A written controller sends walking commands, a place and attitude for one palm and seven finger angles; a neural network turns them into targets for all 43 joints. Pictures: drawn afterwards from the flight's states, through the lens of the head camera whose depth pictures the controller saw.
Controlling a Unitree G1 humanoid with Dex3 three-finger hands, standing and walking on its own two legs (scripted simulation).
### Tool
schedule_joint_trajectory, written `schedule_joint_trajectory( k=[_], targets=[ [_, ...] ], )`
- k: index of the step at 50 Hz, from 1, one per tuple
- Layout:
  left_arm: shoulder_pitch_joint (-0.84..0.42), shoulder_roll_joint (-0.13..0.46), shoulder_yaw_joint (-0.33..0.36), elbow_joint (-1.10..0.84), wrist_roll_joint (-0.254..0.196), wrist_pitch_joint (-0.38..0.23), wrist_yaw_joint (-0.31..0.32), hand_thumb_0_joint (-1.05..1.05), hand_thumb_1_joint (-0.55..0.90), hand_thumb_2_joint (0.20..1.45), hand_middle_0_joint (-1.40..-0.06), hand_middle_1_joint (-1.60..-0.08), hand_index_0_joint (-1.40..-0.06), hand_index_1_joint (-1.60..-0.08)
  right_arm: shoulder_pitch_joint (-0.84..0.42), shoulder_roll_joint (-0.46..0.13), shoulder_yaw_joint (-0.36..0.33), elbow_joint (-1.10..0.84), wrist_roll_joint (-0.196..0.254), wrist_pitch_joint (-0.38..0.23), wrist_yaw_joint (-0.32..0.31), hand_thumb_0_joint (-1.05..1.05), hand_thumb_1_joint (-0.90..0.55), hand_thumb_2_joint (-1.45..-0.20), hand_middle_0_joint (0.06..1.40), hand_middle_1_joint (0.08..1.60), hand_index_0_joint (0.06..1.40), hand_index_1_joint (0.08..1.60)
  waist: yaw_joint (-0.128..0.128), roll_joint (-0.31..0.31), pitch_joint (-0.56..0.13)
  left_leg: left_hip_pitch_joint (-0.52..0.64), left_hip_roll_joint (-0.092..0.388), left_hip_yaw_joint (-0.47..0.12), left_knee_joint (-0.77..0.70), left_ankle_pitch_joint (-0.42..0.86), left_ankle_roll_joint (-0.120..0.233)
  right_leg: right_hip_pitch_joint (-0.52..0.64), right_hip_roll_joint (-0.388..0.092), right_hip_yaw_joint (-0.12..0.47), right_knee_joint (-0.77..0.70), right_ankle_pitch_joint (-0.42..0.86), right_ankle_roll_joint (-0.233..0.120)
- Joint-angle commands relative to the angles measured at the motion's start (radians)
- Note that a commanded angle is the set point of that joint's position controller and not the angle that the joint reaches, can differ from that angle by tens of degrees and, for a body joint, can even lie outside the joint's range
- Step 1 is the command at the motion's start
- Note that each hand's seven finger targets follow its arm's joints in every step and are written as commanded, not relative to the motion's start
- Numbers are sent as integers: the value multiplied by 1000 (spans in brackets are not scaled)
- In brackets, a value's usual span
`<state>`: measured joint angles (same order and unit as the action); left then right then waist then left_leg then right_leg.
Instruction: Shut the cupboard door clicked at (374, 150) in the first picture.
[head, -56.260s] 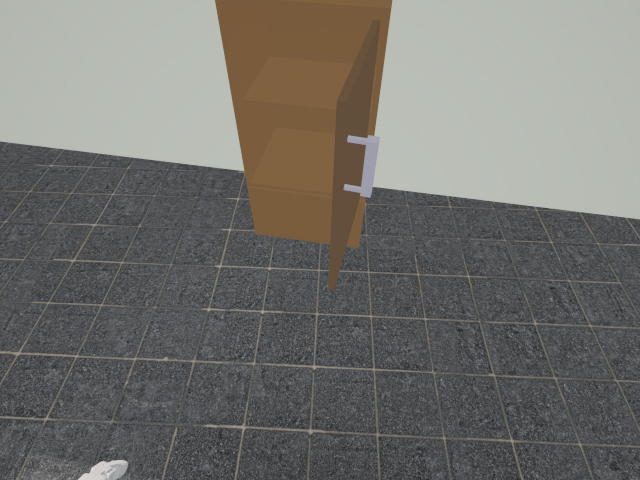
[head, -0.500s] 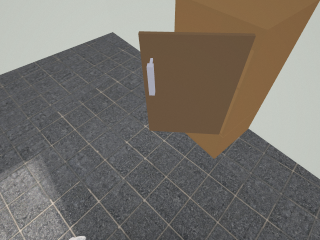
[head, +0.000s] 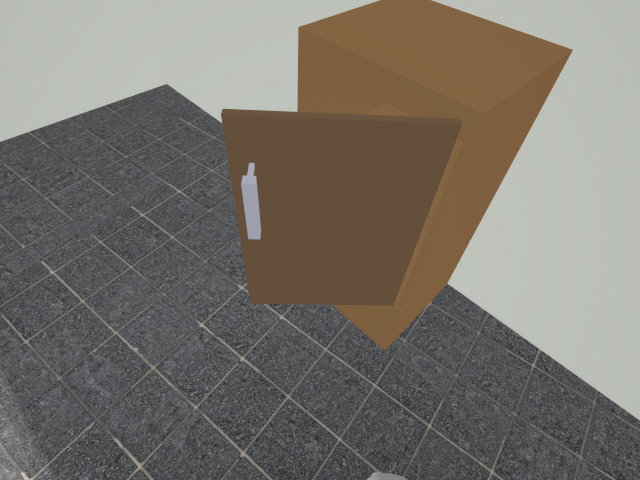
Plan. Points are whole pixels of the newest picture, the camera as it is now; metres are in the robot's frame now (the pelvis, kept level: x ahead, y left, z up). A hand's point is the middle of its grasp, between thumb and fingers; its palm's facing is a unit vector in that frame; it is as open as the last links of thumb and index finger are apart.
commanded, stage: take the last steps up to it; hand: left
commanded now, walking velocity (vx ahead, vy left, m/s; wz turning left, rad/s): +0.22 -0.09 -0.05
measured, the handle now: (253, 201) +0.60 +0.15 -0.05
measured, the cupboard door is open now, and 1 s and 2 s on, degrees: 46 46 46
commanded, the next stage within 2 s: come to a stop and stand still in 0.18 s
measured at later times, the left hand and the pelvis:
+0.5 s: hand (256, 468) +0.17 +0.09 -0.17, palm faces +0.04 -0.97 -0.22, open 7.3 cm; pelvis +0.14 -0.09 +0.00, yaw +0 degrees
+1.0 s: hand (234, 474) +0.17 +0.12 -0.18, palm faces +0.03 -0.97 -0.25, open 7.4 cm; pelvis +0.12 -0.08 -0.01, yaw +0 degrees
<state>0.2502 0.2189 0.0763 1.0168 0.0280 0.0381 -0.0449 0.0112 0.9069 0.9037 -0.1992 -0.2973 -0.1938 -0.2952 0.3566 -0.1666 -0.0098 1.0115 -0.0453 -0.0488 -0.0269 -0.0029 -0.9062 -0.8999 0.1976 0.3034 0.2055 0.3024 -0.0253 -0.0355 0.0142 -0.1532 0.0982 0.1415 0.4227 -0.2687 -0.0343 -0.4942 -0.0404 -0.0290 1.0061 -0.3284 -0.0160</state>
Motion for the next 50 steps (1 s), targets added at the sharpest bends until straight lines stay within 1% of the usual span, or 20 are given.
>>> schedule_joint_trajectory(
  k=[1,6,7,8,9,10,12,15,19,26,29,31,33,34,36,38,40,45,48,50],
  targets=[
    [-75,4,-3,-88,-5,-31,-9,0,900,900,-200,-300,-200,-300,39,-188,-55,-15,5,-5,-4,0,-900,-900,200,300,200,300,-3,216,90,-40,201,-80,-225,138,145,6,-24,-48,-218,87,11],
    [30,48,12,-41,-2,-45,-3,0,900,900,-200,-300,-200,-300,-7,-205,-70,-4,12,17,6,0,-900,-900,200,300,200,300,60,156,39,-127,160,-48,-61,6,100,322,37,-106,-437,154,-2],
    [119,98,21,-16,0,-56,6,0,900,900,-200,-300,-200,-300,-5,-175,-64,0,19,19,14,0,-900,-900,200,300,200,300,106,38,10,-210,96,-1,107,5,69,473,12,-43,-520,109,-22],
    [237,192,43,21,6,-72,21,0,900,900,-200,-300,-200,-300,7,-99,-48,-11,29,17,22,0,-900,-900,200,300,200,300,155,-206,-62,-375,-28,69,390,-196,29,619,-202,244,-652,-10,-90],
    [274,234,45,29,-8,-71,31,0,900,900,-200,-300,-200,-300,-22,-77,-42,-49,34,23,19,0,-900,-900,200,300,200,300,152,-265,-75,-422,-67,-30,622,-406,38,569,-342,464,-805,-10,-158],
    [191,213,34,21,-10,-75,39,0,900,900,-200,-300,-200,-300,-20,-97,-51,-35,33,29,13,0,-900,-900,200,300,200,300,109,-289,-60,-435,-35,-120,742,-331,48,474,-335,484,-844,-55,-166],
    [34,108,10,-15,-13,-71,52,0,900,900,-200,-300,-200,-300,-12,-97,-55,-4,24,32,11,0,-900,-900,200,300,200,300,41,-150,1,-404,23,-150,759,-165,41,357,-279,292,-822,11,-167],
    [6,27,-20,-14,-9,-95,58,0,900,900,-200,-300,-200,-300,22,-45,-32,27,20,38,12,0,-900,-900,200,300,200,300,-2,-58,-44,-299,9,-114,605,-98,12,325,-218,88,-746,556,-153],
    [21,47,-30,3,-8,-96,75,0,900,900,-200,-300,-200,-300,-7,-17,-12,28,37,59,6,0,-900,-900,200,300,200,300,9,-15,-81,-228,-44,-102,366,-83,-13,395,-232,77,-673,951,-144],
    [43,108,4,-8,-2,-48,98,0,900,900,-200,-300,-200,-300,-151,-93,-45,-52,37,98,5,0,-900,-900,200,300,200,300,45,-97,-11,-252,-81,-133,325,-131,1,415,-297,139,-611,962,-197],
    [22,119,14,-26,-2,-36,99,0,900,900,-200,-300,-200,-300,-157,-92,-49,-64,36,98,5,0,-900,-900,200,300,200,300,32,-75,-13,-188,-76,-143,203,-44,8,393,-276,126,-558,875,-175],
    [25,103,9,-33,-10,-28,99,0,900,900,-200,-300,-200,-300,-131,-116,-51,-61,30,87,4,0,-900,-900,200,300,200,300,21,-28,-45,-32,-5,-174,51,361,38,312,-199,76,-484,662,-98],
    [59,43,-13,-64,-11,-17,105,0,900,900,-200,-300,-200,-300,-93,-204,-63,-71,23,78,1,0,-900,-900,200,300,200,300,21,223,-79,58,249,-355,2,946,193,207,-4,-49,-290,-71,7],
    [43,52,-14,-77,-16,-7,104,0,900,900,-200,-300,-200,-300,-98,-213,-61,-80,23,74,-11,0,-900,-900,200,300,200,300,7,222,-102,55,283,-424,-30,1011,260,155,46,5,-109,-321,20],
    [15,64,-2,-75,-15,6,100,0,900,900,-200,-300,-200,-300,-136,-207,-53,-94,17,70,-32,0,-900,-900,200,300,200,300,16,189,-85,17,268,-408,-16,952,288,93,49,116,76,-294,23],
    [22,64,2,-77,-15,7,90,0,900,900,-200,-300,-200,-300,-174,-186,-45,-113,17,65,-33,0,-900,-900,200,300,200,300,30,104,-95,26,237,-359,-8,825,279,65,47,119,122,-229,33],
    [26,57,0,-78,-14,13,82,0,900,900,-200,-300,-200,-300,-180,-183,-44,-112,19,63,-30,0,-900,-900,200,300,200,300,31,115,-109,15,196,-330,-41,609,253,78,44,103,84,-185,42],
    [9,26,-24,-65,-10,7,63,0,900,900,-200,-300,-200,-300,-149,-191,-51,-66,16,63,-12,0,-900,-900,200,300,200,300,9,206,-81,-44,158,-360,-145,99,207,220,31,27,-281,-162,28],
    [98,26,-30,-10,-8,-10,62,0,900,900,-200,-300,-200,-300,-151,-169,-52,-41,27,63,-1,0,-900,-900,200,300,200,300,50,143,-35,-189,63,-296,-153,-156,118,432,42,0,-599,30,11],
    [102,92,-27,2,-2,-24,66,0,900,900,-200,-300,-200,-300,-147,-107,-40,-41,34,69,9,0,-900,-900,200,300,200,300,37,9,41,-205,-66,-189,-43,-198,25,315,-115,215,-777,-218,-58]
  ],
)
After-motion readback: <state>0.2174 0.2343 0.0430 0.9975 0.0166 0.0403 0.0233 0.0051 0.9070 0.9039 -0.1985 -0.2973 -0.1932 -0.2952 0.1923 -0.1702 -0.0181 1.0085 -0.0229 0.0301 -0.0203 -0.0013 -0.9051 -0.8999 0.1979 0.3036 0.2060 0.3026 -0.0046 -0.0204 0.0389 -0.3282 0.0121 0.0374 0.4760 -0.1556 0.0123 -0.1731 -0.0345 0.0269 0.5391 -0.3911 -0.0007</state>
